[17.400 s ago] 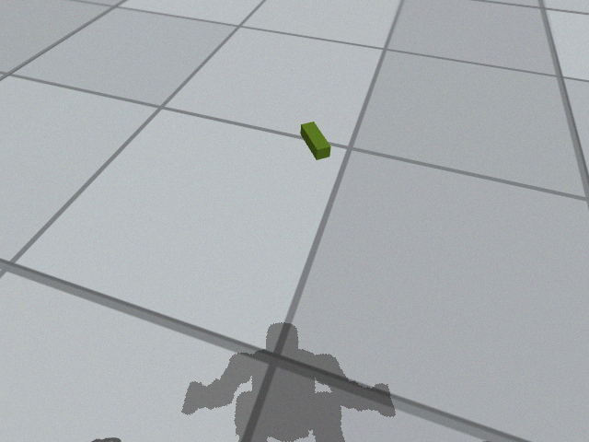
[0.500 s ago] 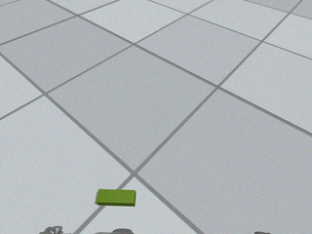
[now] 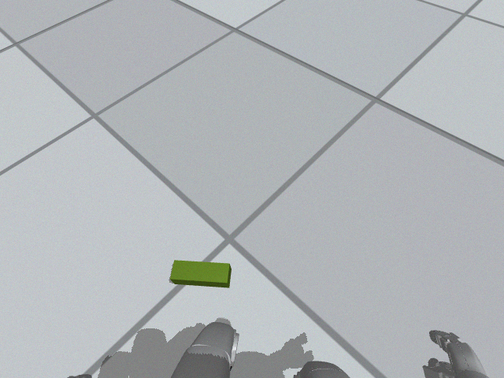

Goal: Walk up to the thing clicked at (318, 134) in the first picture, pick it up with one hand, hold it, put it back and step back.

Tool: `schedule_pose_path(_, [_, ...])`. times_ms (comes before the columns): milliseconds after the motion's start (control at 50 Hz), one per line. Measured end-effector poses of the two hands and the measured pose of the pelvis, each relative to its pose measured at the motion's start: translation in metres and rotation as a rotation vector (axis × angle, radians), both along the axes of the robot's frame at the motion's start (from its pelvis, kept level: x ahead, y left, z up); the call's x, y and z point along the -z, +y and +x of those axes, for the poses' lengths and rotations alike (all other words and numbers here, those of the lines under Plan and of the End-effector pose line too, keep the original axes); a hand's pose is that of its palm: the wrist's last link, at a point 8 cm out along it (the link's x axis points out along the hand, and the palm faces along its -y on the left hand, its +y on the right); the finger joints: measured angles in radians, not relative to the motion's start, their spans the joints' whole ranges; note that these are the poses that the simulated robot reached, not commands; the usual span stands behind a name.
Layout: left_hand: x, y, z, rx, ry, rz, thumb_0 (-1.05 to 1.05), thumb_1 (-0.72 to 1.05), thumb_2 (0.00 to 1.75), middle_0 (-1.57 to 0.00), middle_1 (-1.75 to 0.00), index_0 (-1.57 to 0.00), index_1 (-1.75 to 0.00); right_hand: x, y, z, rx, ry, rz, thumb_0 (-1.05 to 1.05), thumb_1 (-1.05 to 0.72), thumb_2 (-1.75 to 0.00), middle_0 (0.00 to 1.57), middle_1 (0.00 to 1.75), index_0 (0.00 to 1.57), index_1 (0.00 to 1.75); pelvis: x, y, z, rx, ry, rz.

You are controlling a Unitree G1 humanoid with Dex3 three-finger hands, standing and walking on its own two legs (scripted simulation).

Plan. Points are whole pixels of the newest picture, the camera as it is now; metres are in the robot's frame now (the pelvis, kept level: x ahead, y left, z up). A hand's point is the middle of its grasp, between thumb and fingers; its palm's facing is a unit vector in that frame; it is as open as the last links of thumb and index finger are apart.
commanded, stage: walk up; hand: left
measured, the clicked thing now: (201, 273) +0.46 +0.27 -0.72
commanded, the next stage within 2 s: none
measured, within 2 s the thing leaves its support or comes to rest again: neither
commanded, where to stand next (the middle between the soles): +0.08 +0.04 m, yaw -1 degrees
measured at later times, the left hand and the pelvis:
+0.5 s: hand out of the picture -0.01 +0.34 -0.15, palm faces +0.07 -0.92 -0.39, open 7.4 cm; pelvis +0.03 +0.07 +0.00, yaw +4 degrees
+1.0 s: hand out of the picture +0.09 +0.33 -0.14, palm faces -0.11 -0.90 -0.42, open 7.4 cm; pelvis +0.00 +0.05 +0.00, yaw -2 degrees
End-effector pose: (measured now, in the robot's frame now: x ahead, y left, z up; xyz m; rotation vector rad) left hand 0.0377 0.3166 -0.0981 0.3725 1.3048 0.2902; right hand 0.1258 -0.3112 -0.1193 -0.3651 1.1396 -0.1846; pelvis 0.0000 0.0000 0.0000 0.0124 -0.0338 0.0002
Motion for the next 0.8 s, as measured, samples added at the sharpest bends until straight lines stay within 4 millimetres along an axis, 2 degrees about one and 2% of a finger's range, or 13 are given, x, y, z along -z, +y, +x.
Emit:
schedule_pose_path(40, [-0.007,-0.008,-0.017,-0.021,0.015,-0.007,0.01,0.90,0.90,-0.21,-0.30,-0.20,-0.30,-0.002,0.001,-0.008,-0.002,0.015,0.029,0.01,-0.90,-0.90,0.20,0.30,0.20,0.30,-0.007,-0.003,0.001,-0.003,0.001,0.013])
schedule_pose_path(100, [-0.015,-0.015,-0.031,-0.039,0.007,-0.010,0.01,0.90,0.90,-0.21,-0.30,-0.20,-0.30,-0.003,0.003,-0.021,-0.017,0.056,0.050,0.01,-0.90,-0.90,0.21,0.30,0.20,0.30,-0.014,-0.004,0.002,-0.027,0.005,0.009])
schedule_pose_path(160, [-0.022,-0.013,-0.041,-0.064,-0.035,-0.006,0.01,0.90,0.90,-0.21,-0.30,-0.20,-0.30,-0.004,0.006,-0.029,-0.048,0.105,0.059,0.01,-0.90,-0.90,0.21,0.30,0.20,0.30,-0.017,-0.002,0.003,-0.052,-0.001,0.004])
schedule_pose_path(200, [-0.026,-0.007,-0.049,-0.085,-0.055,0.001,0.01,0.90,0.90,-0.21,-0.30,-0.20,-0.30,-0.006,0.009,-0.028,-0.068,0.120,0.060,0.01,-0.90,-0.90,0.21,0.30,0.20,0.30,-0.019,0.001,0.005,-0.067,-0.008,0.001])
schedule_pose_path(300, [-0.027,0.015,-0.073,-0.111,-0.033,0.007,0.01,0.90,0.90,-0.21,-0.30,-0.20,-0.30,-0.020,0.027,0.001,-0.120,0.067,0.056,0.01,-0.90,-0.90,0.21,0.30,0.20,0.30,-0.020,0.015,0.008,-0.083,-0.024,-0.008])
schedule_pose_path(400, [-0.011,0.046,-0.082,-0.110,0.009,-0.013,0.01,0.90,0.90,-0.21,-0.30,-0.20,-0.30,-0.034,0.057,0.044,-0.159,-0.051,0.035,0.01,-0.90,-0.90,0.21,0.30,0.20,0.30,-0.011,0.042,0.018,-0.094,-0.032,-0.031])
schedule_pose_path(480, [0.009,0.067,-0.062,-0.097,0.017,-0.035,0.01,0.90,0.90,-0.21,-0.30,-0.20,-0.30,-0.040,0.082,0.061,-0.153,-0.137,0.006,0.01,-0.90,-0.90,0.21,0.30,0.20,0.30,-0.003,0.064,0.025,-0.069,-0.041,-0.011])
schedule_pose_path(600, [0.011,0.078,-0.014,-0.022,-0.025,-0.081,0.01,0.90,0.90,-0.21,-0.30,-0.20,-0.30,-0.053,0.104,0.050,-0.099,-0.155,0.010,0.01,-0.90,-0.90,0.21,0.30,0.20,0.30,-0.013,0.080,0.036,-0.047,-0.041,-0.022])
schedule_pose_path(680, [0.012,0.083,0.011,0.001,-0.033,-0.086,0.01,0.90,0.90,-0.21,-0.30,-0.20,-0.30,-0.052,0.105,0.036,-0.067,-0.120,-0.002,0.01,-0.90,-0.90,0.21,0.30,0.21,0.30,-0.015,0.084,0.039,-0.032,-0.041,-0.025])
schedule_pose_path(800, [0.010,0.084,0.039,0.048,-0.037,-0.054,0.00,0.90,0.90,-0.21,-0.30,-0.20,-0.30,-0.038,0.092,0.007,-0.009,-0.037,-0.024,0.01,-0.90,-0.90,0.21,0.30,0.21,0.30,-0.012,0.081,0.028,-0.012,-0.027,-0.028])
